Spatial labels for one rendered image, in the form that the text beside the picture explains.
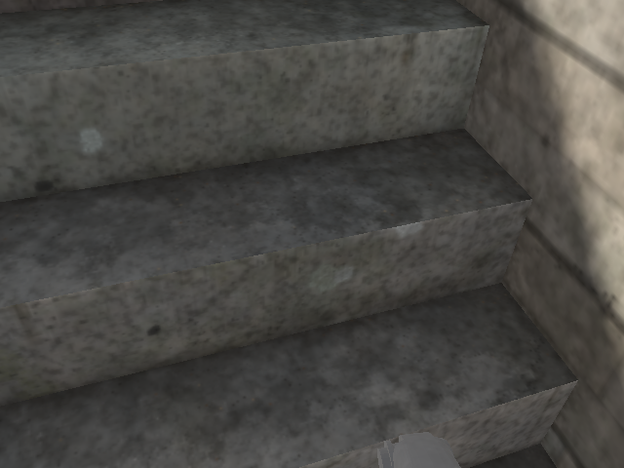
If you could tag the right robot thigh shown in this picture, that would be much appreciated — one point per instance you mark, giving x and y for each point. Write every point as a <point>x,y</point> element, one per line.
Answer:
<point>417,450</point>

